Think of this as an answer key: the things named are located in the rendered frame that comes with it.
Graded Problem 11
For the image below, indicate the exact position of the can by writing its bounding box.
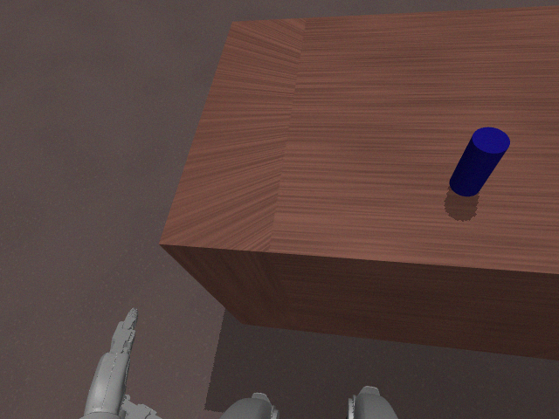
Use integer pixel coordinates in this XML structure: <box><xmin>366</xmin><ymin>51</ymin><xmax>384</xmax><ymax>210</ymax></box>
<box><xmin>449</xmin><ymin>127</ymin><xmax>510</xmax><ymax>196</ymax></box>

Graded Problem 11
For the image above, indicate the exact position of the left robot hand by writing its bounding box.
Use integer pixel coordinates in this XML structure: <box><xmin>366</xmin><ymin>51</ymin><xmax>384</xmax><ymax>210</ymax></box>
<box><xmin>84</xmin><ymin>307</ymin><xmax>162</xmax><ymax>419</ymax></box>

